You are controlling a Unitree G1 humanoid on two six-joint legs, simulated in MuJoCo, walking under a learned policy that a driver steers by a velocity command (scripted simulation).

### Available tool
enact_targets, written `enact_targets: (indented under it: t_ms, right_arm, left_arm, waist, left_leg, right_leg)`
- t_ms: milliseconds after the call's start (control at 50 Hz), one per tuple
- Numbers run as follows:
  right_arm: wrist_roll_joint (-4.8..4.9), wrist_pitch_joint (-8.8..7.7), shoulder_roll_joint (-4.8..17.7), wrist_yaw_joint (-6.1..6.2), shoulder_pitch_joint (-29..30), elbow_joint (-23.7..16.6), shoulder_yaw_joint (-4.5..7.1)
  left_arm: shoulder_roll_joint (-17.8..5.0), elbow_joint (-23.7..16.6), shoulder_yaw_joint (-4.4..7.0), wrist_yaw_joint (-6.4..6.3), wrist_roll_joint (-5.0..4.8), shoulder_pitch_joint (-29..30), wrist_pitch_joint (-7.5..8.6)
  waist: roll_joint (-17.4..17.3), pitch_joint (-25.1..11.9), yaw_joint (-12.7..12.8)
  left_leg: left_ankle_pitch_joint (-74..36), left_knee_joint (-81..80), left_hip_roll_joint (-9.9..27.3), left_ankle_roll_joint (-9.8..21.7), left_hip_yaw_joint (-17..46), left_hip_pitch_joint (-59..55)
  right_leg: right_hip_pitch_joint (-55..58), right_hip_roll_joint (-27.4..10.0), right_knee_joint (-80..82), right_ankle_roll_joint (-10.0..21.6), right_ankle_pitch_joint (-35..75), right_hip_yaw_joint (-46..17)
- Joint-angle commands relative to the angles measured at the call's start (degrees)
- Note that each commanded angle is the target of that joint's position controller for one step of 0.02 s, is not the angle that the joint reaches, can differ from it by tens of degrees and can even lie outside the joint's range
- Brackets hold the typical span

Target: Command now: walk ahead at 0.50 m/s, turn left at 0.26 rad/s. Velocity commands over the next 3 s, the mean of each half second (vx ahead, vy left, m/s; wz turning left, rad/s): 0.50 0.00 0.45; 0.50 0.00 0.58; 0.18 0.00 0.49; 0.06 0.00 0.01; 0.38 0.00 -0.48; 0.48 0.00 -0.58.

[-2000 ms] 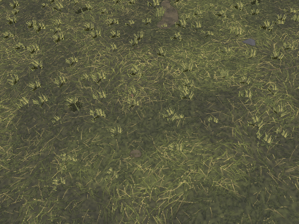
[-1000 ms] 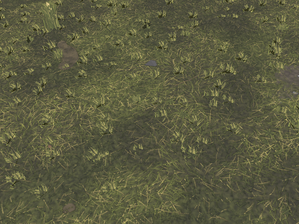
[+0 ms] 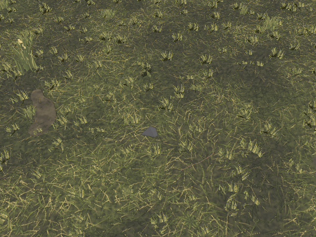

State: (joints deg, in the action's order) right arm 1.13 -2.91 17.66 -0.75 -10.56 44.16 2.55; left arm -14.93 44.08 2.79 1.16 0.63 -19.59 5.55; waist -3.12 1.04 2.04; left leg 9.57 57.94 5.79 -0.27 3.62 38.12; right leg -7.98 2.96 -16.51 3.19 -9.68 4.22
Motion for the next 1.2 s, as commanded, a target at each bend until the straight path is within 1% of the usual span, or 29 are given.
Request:
enact_targets:
  t_ms: [20, 100, 180, 240, 260, 280, 300, 320, 340, 360, 380, 400, 420, 480, 580, 660, 720, 760, 780, 800, 820, 840, 860, 900, 980, 1040, 1100, 1160, 1200]
  right_arm:
    - [-0.03, -0.18, 2.25, -0.19, 0.58, -2.98, 0.58]
    - [-0.09, -0.68, 0.81, -1.29, 7.41, -5.48, 0.05]
    - [-0.11, -0.61, 1.27, -2.56, 10.96, -8.46, 0.24]
    - [-0.24, -0.26, 3.78, -3.05, 6.32, -9.1, 1.64]
    - [-0.14, -0.11, 5.84, -2.84, -1.09, -7.46, 2.99]
    - [0.09, 0.15, 9.53, -2.0, -10.7, -5.16, 4.9]
    - [0.23, 0.41, 16.14, -0.95, -14.62, -4.8, 6.42]
    - [0.27, -0.26, 14.89, -1.2, -14.92, -6.32, 5.57]
    - [-0.17, -0.61, 10.88, -1.18, -13.59, -6.15, 4.53]
    - [-0.01, -0.83, 8.97, -1.02, -10.76, -6.34, 4.01]
    - [0.0, -0.78, 7.69, -0.9, -6.94, -7.03, 3.59]
    - [-0.38, -0.71, 5.77, -0.81, -4.31, -7.91, 2.88]
    - [-0.94, -0.69, 6.1, -0.6, -3.18, -8.67, 2.9]
    - [-0.57, -0.98, 6.92, 0.27, -3.6, -8.18, 3.25]
    - [0.22, -0.23, 8.21, 1.64, -7.69, -6.23, 3.6]
    - [0.64, 0.5, 8.18, 1.98, -10.78, -4.72, 3.64]
    - [0.4, 1.0, 8.04, 2.2, -9.95, -4.72, 3.82]
    - [0.08, 1.04, 5.32, 1.88, -8.44, -5.65, 2.94]
    - [-0.96, 0.84, 1.99, 1.67, -9.28, -6.77, 1.69]
    - [0.9, 0.46, 0.01, 1.68, -17.03, -8.21, 0.95]
    - [1.27, 0.53, 6.15, 1.88, -16.39, -6.39, 1.98]
    - [0.83, 0.82, 8.72, 1.81, -10.17, -7.03, 2.8]
    - [0.28, 1.04, 8.01, 1.85, -7.28, -7.62, 2.83]
    - [0.16, 1.17, 6.12, 1.19, -5.58, -8.66, 3.0]
    - [0.22, 2.14, 2.77, 0.78, -3.24, -10.25, 2.39]
    - [-0.46, 2.06, 1.9, 0.4, -1.2, -11.09, 2.03]
    - [-0.45, 1.72, 1.08, -0.85, 2.93, -11.9, 1.73]
    - [-0.42, 2.09, 2.66, -2.09, 4.88, -13.43, 2.51]
    - [-0.83, 2.52, 5.01, -2.35, 1.94, -13.41, 3.75]
  left_arm:
    - [-8.57, -3.31, 2.23, -0.84, 0.0, 3.41, 1.24]
    - [-9.96, -1.28, 2.64, -1.43, -0.44, 1.1, 0.81]
    - [-10.76, 0.7, 3.21, -1.73, -1.36, -0.27, -0.75]
    - [-13.0, 0.3, 3.94, -2.57, -1.6, 1.66, -2.22]
    - [-13.18, -0.04, 3.93, -2.92, -1.59, 2.64, -2.83]
    - [-12.02, -0.72, 3.32, -3.35, -1.22, 2.12, -2.84]
    - [-5.55, -3.59, 1.17, -2.78, 0.57, -2.24, -1.68]
    - [-5.23, -4.23, 0.27, -1.84, 0.08, -1.42, 0.64]
    - [-9.47, -5.46, 1.41, -0.94, -2.3, 4.25, 2.03]
    - [-9.41, -6.43, 1.13, -0.8, -2.58, 7.15, 2.82]
    - [-9.01, -6.31, 1.22, -1.28, -1.22, 8.15, 3.04]
    - [-9.38, -6.18, 1.72, -1.68, -0.02, 8.21, 2.51]
    - [-9.26, -6.59, 1.86, -1.59, 0.09, 7.03, 1.82]
    - [-7.3, -6.56, 1.46, -1.76, 0.53, 6.87, 0.34]
    - [-4.55, -9.27, 0.32, -1.35, 0.06, 17.88, 0.56]
    - [-6.26, -10.67, 0.84, -0.26, -0.91, 22.55, 1.49]
    - [-8.24, -10.28, 1.88, 0.1, -1.11, 20.05, 2.18]
    - [-10.48, -8.25, 3.28, -0.49, -0.44, 10.36, 2.72]
    - [-13.61, -7.69, 4.08, -1.03, 0.28, 1.87, 2.65]
    - [-16.59, -5.5, 4.9, -0.58, 0.58, -1.62, 1.83]
    - [-10.87, -6.71, 3.71, -0.33, -0.8, 0.24, 1.55]
    - [-7.91, -7.14, 2.91, -0.64, -0.87, 2.25, 1.17]
    - [-7.31, -7.27, 2.49, -0.7, -0.33, 4.67, 0.84]
    - [-5.92, -6.32, 1.94, -0.93, 0.17, 6.59, 0.76]
    - [-7.25, -4.23, 2.53, -0.92, -0.36, 6.89, 1.37]
    - [-9.46, -3.31, 3.2, -1.47, -0.34, 8.74, 0.46]
    - [-10.63, -2.19, 3.37, -2.25, -0.94, 8.52, -0.79]
    - [-12.16, -1.2, 3.85, -2.51, -2.25, 7.84, -1.59]
    - [-13.42, -1.48, 4.44, -2.69, -3.37, 9.09, -1.99]
  waist:
    - [6.28, 0.79, -1.12]
    - [5.72, 2.86, 1.83]
    - [5.67, 3.95, 2.35]
    - [8.16, -0.75, -1.37]
    - [7.66, -4.92, -5.64]
    - [5.03, -10.19, -9.97]
    - [-8.73, -15.85, -7.16]
    - [-9.41, -24.36, -7.3]
    - [-4.7, -18.5, -9.13]
    - [-1.28, -11.77, -7.8]
    - [2.86, -7.53, -5.29]
    - [3.32, -5.0, -3.35]
    - [0.21, -4.74, -1.76]
    - [0.71, -3.45, -0.98]
    - [-1.27, -1.71, -5.11]
    - [-2.09, -1.07, -6.59]
    - [-4.11, -1.29, -4.51]
    - [-3.24, -6.98, 0.66]
    - [3.75, -15.32, 3.59]
    - [23.7, -20.12, -0.3]
    - [16.27, -15.04, 0.76]
    - [10.56, -8.2, 2.34]
    - [6.58, -4.44, 1.51]
    - [8.07, -0.89, -0.39]
    - [8.39, 1.26, -1.13]
    - [7.77, 0.46, -1.6]
    - [7.9, -0.63, 0.04]
    - [8.53, -1.53, -0.11]
    - [9.08, -3.42, -2.52]
  left_leg:
    - [-9.53, -8.3, 0.41, -0.54, 1.82, 1.28]
    - [-15.82, -18.78, -0.67, 0.47, -1.21, 0.09]
    - [-9.42, -22.98, -1.49, 2.94, -3.04, 2.78]
    - [-0.63, -23.19, -6.04, 6.08, -8.12, -6.42]
    - [-1.47, -25.33, -8.74, 7.73, -9.61, -16.31]
    - [-3.91, -26.6, -8.27, 10.24, -5.37, -32.74]
    - [0.17, -28.47, 6.47, 19.17, 22.04, -53.99]
    - [6.96, -38.52, 13.6, 25.63, 46.22, -62.22]
    - [8.19, -40.19, 11.93, 22.04, 38.58, -59.1]
    - [4.66, -40.33, 9.52, 19.61, 30.3, -50.79]
    - [-0.79, -40.79, 7.21, 17.78, 24.66, -42.18]
    - [-6.48, -42.37, 5.06, 16.55, 20.55, -35.98]
    - [-10.51, -43.51, 4.64, 17.47, 19.95, -31.72]
    - [-17.04, -44.87, 2.2, 17.52, 14.32, -25.67]
    - [-10.9, -43.75, -1.67, 13.38, 11.17, -23.51]
    - [-5.66, -40.43, 0.34, 12.36, 16.81, -27.5]
    - [-7.04, -35.43, 1.99, 11.04, 21.64, -31.53]
    - [-10.91, -24.79, -2.0, 8.39, 19.42, -28.76]
    - [-0.81, -8.86, -6.0, 6.23, 14.13, -21.32]
    - [24.76, 7.47, -12.81, 2.98, 7.82, -1.16]
    - [22.7, 14.58, -7.62, 2.11, 8.78, 5.18]
    - [17.03, 16.13, -5.89, 1.59, 7.29, 6.45]
    - [12.98, 15.35, -4.12, 1.04, 5.6, 4.77]
    - [8.9, 11.67, -1.19, 0.76, 4.89, 1.77]
    - [6.11, 5.52, 0.09, -0.49, 2.4, 2.5]
    - [-0.45, -4.27, -0.34, -1.69, -0.25, 0.48]
    - [-9.92, -15.26, -1.98, -0.94, -3.68, -5.56]
    - [-8.18, -21.01, -3.13, 1.12, -4.66, -8.41]
    - [-3.53, -23.76, -5.44, 3.46, -6.29, -13.31]
  right_leg:
    - [0.46, -14.92, 9.61, 8.31, 13.32, -5.48]
    - [3.96, -15.96, 10.09, 6.81, 12.55, -0.95]
    - [12.7, -18.76, 5.88, 5.47, 18.19, 0.91]
    - [15.12, -18.56, -5.68, 3.25, 43.72, 3.66]
    - [12.99, -16.82, -15.84, 1.81, 49.23, 5.5]
    - [3.1, -14.35, -30.03, -0.36, 42.04, 6.3]
    - [-21.59, -5.67, -51.98, -4.3, 2.07, 5.68]
    - [-33.05, 1.2, -62.72, -4.86, -24.92, -7.36]
    - [-38.77, -2.77, -64.34, -3.66, -20.77, -11.28]
    - [-38.94, -5.29, -60.27, -2.65, -15.5, -10.11]
    - [-36.19, -7.5, -54.86, -2.73, -11.88, -9.52]
    - [-32.27, -8.93, -51.12, -2.98, -9.08, -9.32]
    - [-29.15, -9.14, -49.82, -3.77, -8.04, -9.49]
    - [-27.18, -8.71, -42.86, -6.36, -4.75, -7.73]
    - [-23.9, -4.83, -21.42, -7.7, 12.37, -7.11]
    - [-21.18, -2.84, -13.26, -6.68, 13.47, -8.7]
    - [-17.51, -2.66, -10.57, -4.3, 6.8, -9.56]
    - [-1.7, -4.96, -7.62, -0.65, 6.92, -9.62]
    - [13.49, -14.98, -8.68, 2.91, 3.68, -19.48]
    - [28.52, -26.21, -3.28, 11.55, -9.45, -45.73]
    - [25.35, -26.54, -1.18, 10.28, -19.9, -47.73]
    - [18.69, -24.04, -0.54, 7.93, -17.49, -38.44]
    - [12.23, -21.64, 0.5, 6.83, -9.94, -31.43]
    - [4.73, -18.13, 3.11, 6.08, -0.79, -22.25]
    - [1.47, -17.56, 6.58, 7.72, 11.32, -12.74]
    - [1.97, -16.56, 4.39, 7.25, 29.41, -4.25]
    - [1.97, -15.08, 2.76, 5.46, 31.57, 1.68]
    - [5.71, -16.8, -1.14, 4.24, 32.2, 2.7]
    - [7.06, -17.33, -8.15, 3.11, 39.0, 3.25]
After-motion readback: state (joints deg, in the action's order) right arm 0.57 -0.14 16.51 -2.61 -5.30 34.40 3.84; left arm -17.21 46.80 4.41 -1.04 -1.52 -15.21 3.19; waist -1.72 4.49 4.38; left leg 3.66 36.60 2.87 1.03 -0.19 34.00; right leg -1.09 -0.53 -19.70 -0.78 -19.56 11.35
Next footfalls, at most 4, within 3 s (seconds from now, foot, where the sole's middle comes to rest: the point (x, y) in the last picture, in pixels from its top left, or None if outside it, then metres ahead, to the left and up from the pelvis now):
0.28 left None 0.32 0.16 -0.78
0.76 right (165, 202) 0.64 0.05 -0.78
1.24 left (92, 191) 0.69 0.39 -0.78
1.66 right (137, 165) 0.83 0.19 -0.78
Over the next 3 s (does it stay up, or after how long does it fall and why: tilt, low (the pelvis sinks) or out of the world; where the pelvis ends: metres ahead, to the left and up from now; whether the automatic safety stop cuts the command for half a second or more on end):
stays up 1.19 0.47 -0.02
